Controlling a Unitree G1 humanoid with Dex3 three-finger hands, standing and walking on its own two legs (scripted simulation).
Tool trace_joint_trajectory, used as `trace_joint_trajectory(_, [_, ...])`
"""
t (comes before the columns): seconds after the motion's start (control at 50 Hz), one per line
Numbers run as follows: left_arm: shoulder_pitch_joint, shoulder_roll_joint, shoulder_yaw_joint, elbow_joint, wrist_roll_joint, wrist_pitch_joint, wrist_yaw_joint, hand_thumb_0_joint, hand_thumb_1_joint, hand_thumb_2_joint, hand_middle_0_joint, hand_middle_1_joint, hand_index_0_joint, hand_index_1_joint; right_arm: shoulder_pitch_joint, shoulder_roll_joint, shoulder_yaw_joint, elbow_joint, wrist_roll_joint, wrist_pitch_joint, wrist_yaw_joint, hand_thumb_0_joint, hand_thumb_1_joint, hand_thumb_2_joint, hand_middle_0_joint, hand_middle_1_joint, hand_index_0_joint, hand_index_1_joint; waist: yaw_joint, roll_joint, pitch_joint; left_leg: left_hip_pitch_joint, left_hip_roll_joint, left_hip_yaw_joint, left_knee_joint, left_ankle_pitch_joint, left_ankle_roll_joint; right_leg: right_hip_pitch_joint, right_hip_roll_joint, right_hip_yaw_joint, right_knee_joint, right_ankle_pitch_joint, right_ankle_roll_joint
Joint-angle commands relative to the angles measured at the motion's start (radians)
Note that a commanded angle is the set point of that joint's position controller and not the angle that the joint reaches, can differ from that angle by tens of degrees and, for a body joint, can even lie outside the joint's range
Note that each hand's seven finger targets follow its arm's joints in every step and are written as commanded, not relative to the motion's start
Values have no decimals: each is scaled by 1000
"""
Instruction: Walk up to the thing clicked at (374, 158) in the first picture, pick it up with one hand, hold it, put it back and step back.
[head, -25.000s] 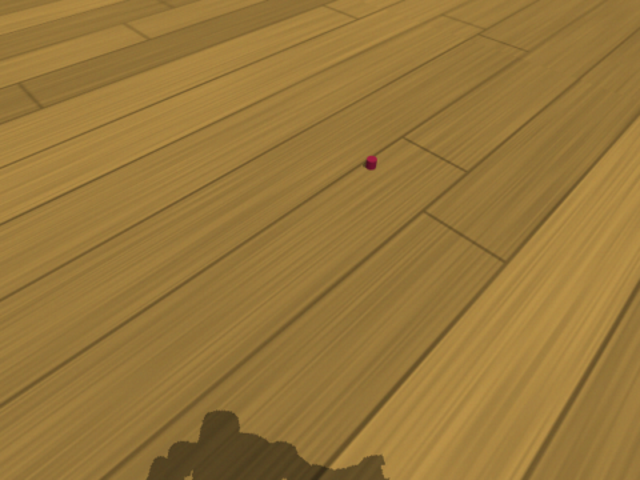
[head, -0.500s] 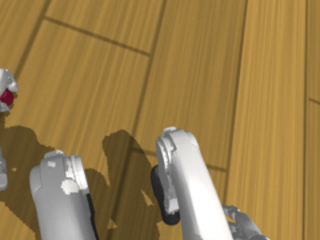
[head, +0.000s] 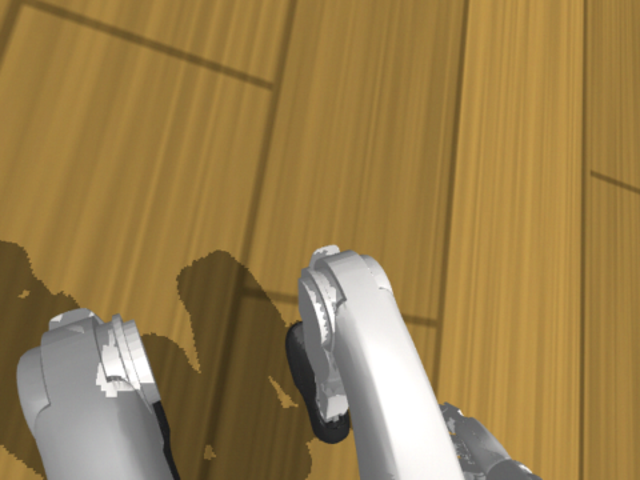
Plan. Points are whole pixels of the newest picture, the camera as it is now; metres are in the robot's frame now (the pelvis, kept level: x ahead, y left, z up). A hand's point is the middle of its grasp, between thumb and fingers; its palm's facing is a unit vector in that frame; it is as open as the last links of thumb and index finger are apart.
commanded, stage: rest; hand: left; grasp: from above
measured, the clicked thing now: out of the picture +0.47 +0.32 -0.23
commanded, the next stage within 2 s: open in 1.36 s
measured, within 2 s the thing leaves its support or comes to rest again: rests again in 1.06 s
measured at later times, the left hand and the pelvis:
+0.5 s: hand out of the picture +0.45 +0.31 -0.23, palm faces -0.46 -0.12 -0.88, open 6.7 cm; pelvis +0.00 +0.00 +0.00, yaw -2 degrees
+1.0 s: hand out of the picture +0.46 +0.30 -0.25, palm faces -0.45 -0.13 -0.88, open 6.7 cm; pelvis +0.00 +0.01 -0.01, yaw -3 degrees
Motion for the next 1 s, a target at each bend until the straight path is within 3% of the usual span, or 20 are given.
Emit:
trace_joint_trajectory(0.0, [-285, 247, 25, -129, -15, -15, 49, 0, 792, 358, -1050, -524, -1139, -434, 205, -299, -82, 4, -4, -10, -7, 0, -904, -897, 200, 300, 200, 300, -13, 386, -675, 521, 4, 143, -218, 195, 56, 341, 24, -144, -230, 265, -93])
trace_joint_trajectory(0.04, [-286, 244, 17, -105, -12, -16, 53, 0, 804, 369, -1067, -518, -1150, -433, 202, -296, -74, -1, -8, -16, 0, 0, -905, -898, 200, 300, 200, 300, -31, 392, -668, 523, 7, 138, -207, 203, 56, 347, 26, -144, -218, 279, -92])
trace_joint_trajectory(0.1, [-273, 278, 44, -123, -8, -16, 73, 0, 816, 366, -1085, -500, -1164, -420, 205, -309, -67, -4, -17, -24, 5, 0, -906, -898, 200, 300, 200, 300, -22, 431, -674, 551, 6, 137, -210, 236, 49, 361, 26, -152, -211, 302, -95])
trace_joint_trajectory(0.22, [-273, 291, 46, -122, -9, -14, 100, 0, 824, 372, -1094, -497, -1170, -420, 185, -313, -56, -6, -26, -31, 15, 0, -906, -899, 200, 300, 200, 300, -21, 445, -679, 539, 10, 127, -208, 213, 51, 357, 33, -158, -208, 293, -92])
trace_joint_trajectory(0.3, [-254, 251, 12, -52, -10, 3, 105, 0, 809, 398, -1109, -465, -1167, -407, 177, -311, -49, 3, -32, -42, 25, 0, -906, -900, 200, 300, 200, 300, -44, 429, -639, 536, 15, 123, -194, 217, 52, 340, 35, -163, -196, 305, -91])
trace_joint_trajectory(0.4, [-264, 280, 28, -69, -27, 4, 116, 0, 826, 397, -1124, -460, -1181, -402, 172, -323, -42, 1, -35, -49, 30, 0, -905, -900, 200, 300, 200, 300, -44, 438, -636, 529, 17, 115, -206, 224, 51, 364, 38, -168, -206, 309, -89])
trace_joint_trajectory(0.44, [-270, 250, -2, -37, -24, 2, 111, 0, 814, 367, -1105, -463, -1171, -397, 156, -317, -36, 3, -35, -54, 33, 0, -906, -900, 200, 300, 200, 300, -53, 439, -614, 529, 19, 112, -204, 201, 48, 336, 42, -170, -197, 287, -93])
trace_joint_trajectory(0.48, [-291, 280, 8, -44, -27, -4, 114, 0, 825, 389, -1108, -472, -1172, -407, 155, -330, -33, -10, -35, -63, 37, 0, -905, -900, 200, 300, 200, 300, -61, 425, -609, 521, 19, 110, -197, 182, 53, 352, 40, -171, -208, 278, -89])
trace_joint_trajectory(0.5, [-276, 312, 31, -62, -26, -7, 124, 0, 820, 388, -1111, -472, -1173, -409, 161, -335, -32, -6, -36, -62, 34, 0, -905, -901, 200, 300, 200, 300, -43, 435, -634, 522, 18, 112, -202, 195, 53, 381, 41, -168, -212, 289, -88])
trace_joint_trajectory(0.52, [-265, 265, -3, -18, -23, -2, 119, 0, 831, 394, -1125, -468, -1185, -408, 161, -325, -30, -1, -36, -67, 38, 0, -907, -901, 200, 300, 200, 300, -58, 416, -598, 514, 19, 115, -185, 191, 53, 355, 40, -167, -204, 290, -87])
trace_joint_trajectory(0.56, [-271, 299, 24, -26, -22, -6, 126, 0, 828, 408, -1126, -469, -1182, -413, 168, -341, -26, -4, -41, -72, 41, 0, -906, -901, 200, 300, 200, 300, -71, 411, -602, 517, 18, 111, -186, 204, 54, 372, 41, -174, -209, 302, -83])
trace_joint_trajectory(0.6, [-282, 290, 11, -50, -31, -11, 132, 0, 815, 403, -1119, -473, -1174, -417, 150, -334, -23, -3, -36, -76, 40, 0, -908, -902, 200, 300, 200, 300, -53, 439, -617, 538, 20, 106, -195, 207, 47, 361, 42, -178, -204, 295, -88])
trace_joint_trajectory(0.66, [-264, 274, -5, -18, -24, -7, 140, 0, 819, 390, -1110, -478, -1172, -416, 149, -332, -19, -3, -40, -79, 47, 0, -906, -901, 200, 300, 200, 300, -58, 440, -605, 539, 22, 103, -200, 205, 47, 366, 47, -180, -201, 299, -88])
trace_joint_trajectory(0.68, [-269, 273, -5, -8, -21, -5, 141, 0, 827, 397, -1115, -483, -1176, -422, 152, -339, -16, -7, -46, -82, 50, 0, -905, -902, 200, 300, 200, 300, -75, 430, -603, 535, 22, 102, -192, 205, 49, 365, 47, -184, -199, 302, -85])
trace_joint_trajectory(0.76, [-293, 306, 8, -37, -29, -4, 160, 0, 779, 407, -1091, -465, -1141, -415, 147, -343, -6, -7, -43, -86, 55, 0, -905, -901, 200, 300, 200, 300, -62, 452, -621, 535, 25, 99, -197, 224, 48, 388, 50, -180, -206, 318, -85])
trace_joint_trajectory(0.84, [-286, 287, -11, 10, -22, 8, 161, 0, 762, 407, -1082, -455, -1130, -408, 144, -349, 3, -15, -50, -95, 64, 0, -905, -901, 200, 300, 200, 300, -89, 432, -577, 514, 25, 98, -184, 203, 52, 373, 51, -183, -200, 306, -83])
trace_joint_trajectory(0.9, [-286, 315, 5, 17, -24, 8, 165, 0, 768, 382, -1079, -469, -1134, -413, 133, -356, 3, -21, -48, -104, 65, 0, -907, -902, 200, 300, 200, 300, -81, 468, -570, 538, 27, 90, -202, 197, 43, 356, 47, -192, -192, 289, -89])
trace_joint_trajectory(0.92, [-292, 285, -19, 28, -23, 10, 159, 0, 773, 374, -1080, -460, -1136, -404, 131, -354, 9, -21, -49, -109, 69, 0, -907, -902, 200, 300, 200, 300, -94, 444, -549, 525, 28, 89, -187, 192, 46, 342, 50, -194, -188, 289, -86])
trace_joint_trajectory(0.94, [-276, 345, 30, 39, -22, 10, 163, 0, 765, 369, -1082, -442, -1133, -391, 148, -373, 5, -14, -51, -109, 69, 0, -906, -902, 200, 300, 200, 300, -96, 429, -550, 515, 28, 88, -184, 197, 49, 362, 49, -195, -191, 295, -82])
trace_joint_trajectory(0.98, [-281, 330, 20, 12, -29, 6, 166, 0, 764, 388, -1080, -456, -1130, -406, 137, -365, 9, -25, -49, -112, 69, 0, -906, -903, 200, 300, 200, 300, -83, 455, -577, 534, 27, 89, -196, 208, 45, 380, 50, -191, -196, 303, -86])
